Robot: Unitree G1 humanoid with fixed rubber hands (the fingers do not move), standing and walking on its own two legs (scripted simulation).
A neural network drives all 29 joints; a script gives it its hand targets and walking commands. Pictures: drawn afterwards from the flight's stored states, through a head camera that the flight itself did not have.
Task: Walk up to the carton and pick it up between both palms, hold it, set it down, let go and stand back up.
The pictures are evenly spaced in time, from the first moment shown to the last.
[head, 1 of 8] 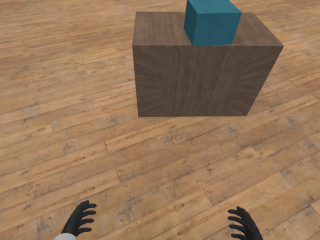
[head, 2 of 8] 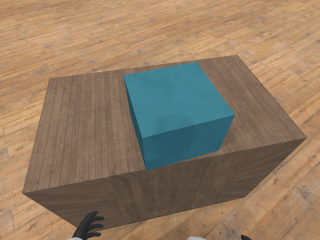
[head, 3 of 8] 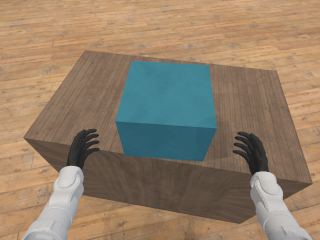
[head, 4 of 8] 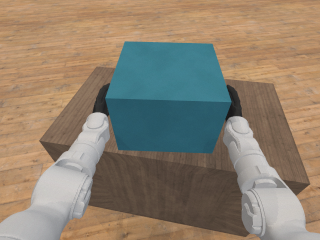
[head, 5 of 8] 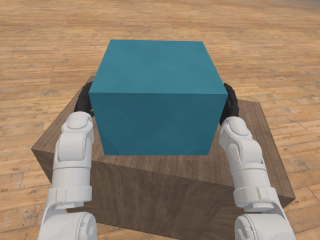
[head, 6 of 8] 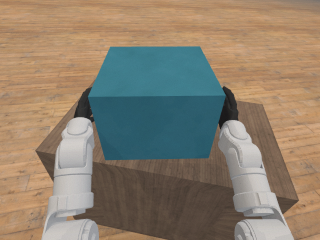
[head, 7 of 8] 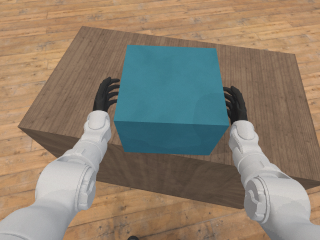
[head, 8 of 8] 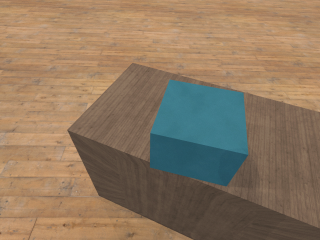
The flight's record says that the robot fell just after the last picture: no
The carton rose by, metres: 0.24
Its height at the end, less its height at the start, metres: +0.00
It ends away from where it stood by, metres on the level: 0.02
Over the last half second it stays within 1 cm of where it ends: yes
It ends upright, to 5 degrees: yes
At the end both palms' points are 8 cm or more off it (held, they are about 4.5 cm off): yes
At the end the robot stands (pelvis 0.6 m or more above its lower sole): yes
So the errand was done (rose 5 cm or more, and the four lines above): yes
